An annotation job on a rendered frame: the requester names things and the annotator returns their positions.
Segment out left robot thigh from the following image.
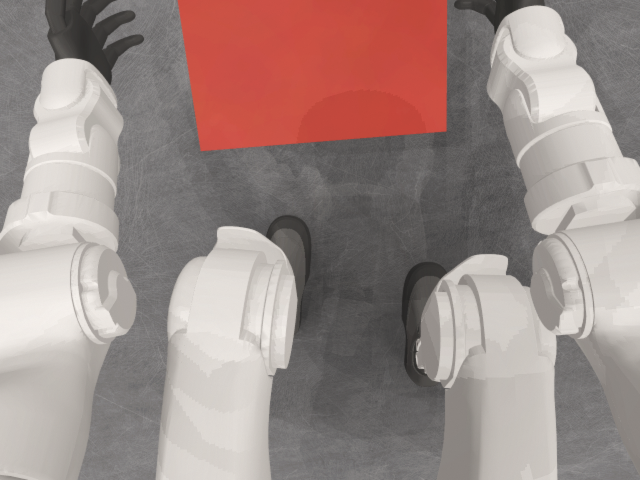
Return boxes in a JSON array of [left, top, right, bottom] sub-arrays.
[[156, 248, 297, 480]]

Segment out robot right forearm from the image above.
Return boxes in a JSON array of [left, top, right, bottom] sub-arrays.
[[487, 6, 640, 235]]

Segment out robot left forearm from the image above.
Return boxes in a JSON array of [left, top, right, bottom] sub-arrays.
[[0, 58, 124, 255]]

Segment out right robot upper arm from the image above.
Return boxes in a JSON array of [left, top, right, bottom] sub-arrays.
[[530, 219, 640, 476]]

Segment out left robot hand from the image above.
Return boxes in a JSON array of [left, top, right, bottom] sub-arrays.
[[45, 0, 144, 85]]

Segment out left robot shin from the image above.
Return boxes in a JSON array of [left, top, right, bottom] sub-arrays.
[[167, 226, 294, 342]]

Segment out carton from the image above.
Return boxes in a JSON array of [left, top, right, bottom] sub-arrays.
[[178, 0, 447, 151]]

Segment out left robot upper arm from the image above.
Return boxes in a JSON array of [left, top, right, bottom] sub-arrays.
[[0, 241, 137, 480]]

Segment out right robot hand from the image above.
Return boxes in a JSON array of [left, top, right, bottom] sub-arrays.
[[454, 0, 545, 34]]

